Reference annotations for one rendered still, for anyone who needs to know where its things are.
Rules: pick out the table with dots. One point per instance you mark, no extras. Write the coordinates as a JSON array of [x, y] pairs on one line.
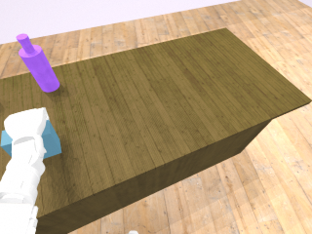
[[138, 121]]

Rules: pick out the left robot hand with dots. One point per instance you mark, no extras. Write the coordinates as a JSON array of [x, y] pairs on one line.
[[32, 121]]

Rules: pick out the robot left forearm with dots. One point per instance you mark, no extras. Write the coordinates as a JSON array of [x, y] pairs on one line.
[[23, 172]]

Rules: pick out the robot left upper arm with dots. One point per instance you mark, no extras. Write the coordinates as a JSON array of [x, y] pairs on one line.
[[18, 218]]

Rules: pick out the sponge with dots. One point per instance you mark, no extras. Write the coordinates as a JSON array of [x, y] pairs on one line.
[[51, 141]]

